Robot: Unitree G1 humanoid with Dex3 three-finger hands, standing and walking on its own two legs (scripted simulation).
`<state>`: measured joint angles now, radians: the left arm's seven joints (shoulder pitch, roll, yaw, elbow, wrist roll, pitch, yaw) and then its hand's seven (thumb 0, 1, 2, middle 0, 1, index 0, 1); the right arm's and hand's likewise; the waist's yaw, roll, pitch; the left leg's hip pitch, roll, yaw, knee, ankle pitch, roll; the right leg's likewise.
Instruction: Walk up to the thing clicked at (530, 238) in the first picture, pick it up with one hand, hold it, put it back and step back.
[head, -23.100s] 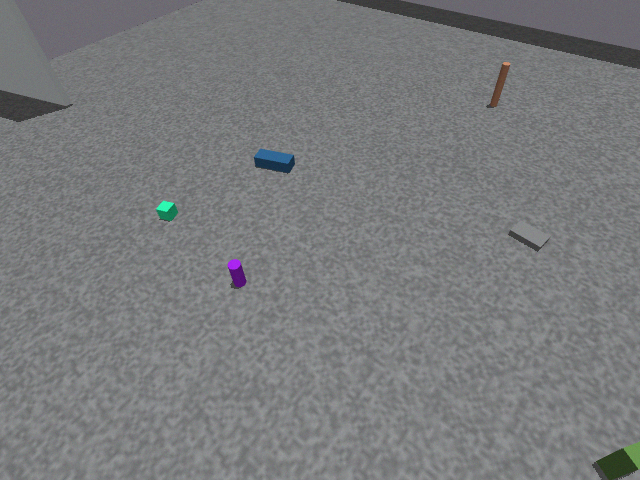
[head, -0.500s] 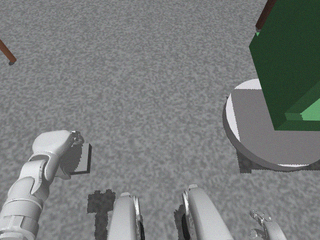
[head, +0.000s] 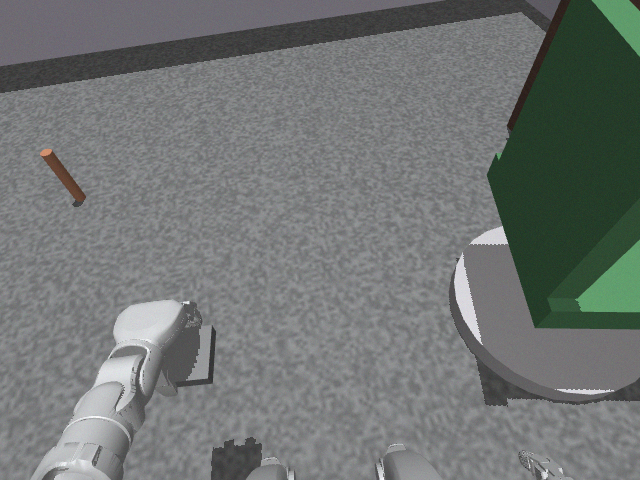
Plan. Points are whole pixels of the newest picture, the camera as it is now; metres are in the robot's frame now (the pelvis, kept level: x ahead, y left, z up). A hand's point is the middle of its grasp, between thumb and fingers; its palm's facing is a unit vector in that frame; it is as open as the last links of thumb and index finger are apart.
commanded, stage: lift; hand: left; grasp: from above
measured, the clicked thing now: (168, 358) +0.35 +0.24 -0.11
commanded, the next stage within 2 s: hold in 0.16 s
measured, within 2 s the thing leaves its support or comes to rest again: neither
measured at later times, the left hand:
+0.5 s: hand (151, 328) +0.35 +0.23 -0.01, palm faces -0.45 -0.02 -0.89, open 10.4 cm
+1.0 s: hand (150, 328) +0.34 +0.22 +0.01, palm faces -0.46 -0.01 -0.89, open 10.5 cm
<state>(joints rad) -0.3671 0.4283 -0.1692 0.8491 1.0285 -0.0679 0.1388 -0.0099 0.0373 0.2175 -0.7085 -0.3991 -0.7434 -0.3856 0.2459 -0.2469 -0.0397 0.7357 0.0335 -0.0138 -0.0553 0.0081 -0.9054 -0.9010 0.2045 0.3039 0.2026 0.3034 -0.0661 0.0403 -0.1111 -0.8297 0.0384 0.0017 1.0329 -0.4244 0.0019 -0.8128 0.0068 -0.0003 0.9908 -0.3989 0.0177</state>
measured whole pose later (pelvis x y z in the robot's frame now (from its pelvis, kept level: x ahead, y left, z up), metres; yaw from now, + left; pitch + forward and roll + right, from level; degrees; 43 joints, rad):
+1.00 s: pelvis +0.03 +0.00 +0.05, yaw +0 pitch +4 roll +0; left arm -0.26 0.43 -0.21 0.68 1.00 -0.08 -0.02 -0.01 0.02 0.28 -0.69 -0.40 -0.73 -0.38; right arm 0.21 -0.26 -0.04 0.68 0.05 0.07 -0.07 0.01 -0.90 -0.89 0.20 0.30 0.20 0.30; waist -0.02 0.05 -0.06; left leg -0.41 0.02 0.03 0.65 -0.31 0.00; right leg -0.42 -0.01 0.03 0.64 -0.30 0.02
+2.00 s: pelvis +0.03 -0.01 +0.06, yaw -1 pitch +1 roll +0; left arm -0.25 0.43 -0.21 0.63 0.99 -0.09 -0.04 -0.01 0.00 0.32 -0.67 -0.47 -0.71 -0.44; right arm 0.17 -0.25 -0.02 0.68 0.06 0.08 -0.09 0.01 -0.90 -0.90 0.20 0.30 0.20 0.30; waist 0.00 0.05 -0.01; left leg -0.29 0.02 0.04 0.51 -0.24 0.00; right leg -0.31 -0.01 0.03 0.52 -0.24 0.01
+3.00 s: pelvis -0.02 +0.01 -0.13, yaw +0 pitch +30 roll -3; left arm -0.74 0.49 -0.09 1.21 1.20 -0.11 0.33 -0.01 -0.02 0.35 -0.66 -0.49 -0.70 -0.47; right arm 0.25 -0.25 -0.07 0.74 -0.04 0.04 -0.04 0.01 -0.90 -0.90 0.20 0.30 0.20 0.30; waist -0.15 0.04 -0.19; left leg -1.53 0.02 -0.02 1.57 -0.57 0.02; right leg -1.50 0.00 -0.01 1.52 -0.55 0.03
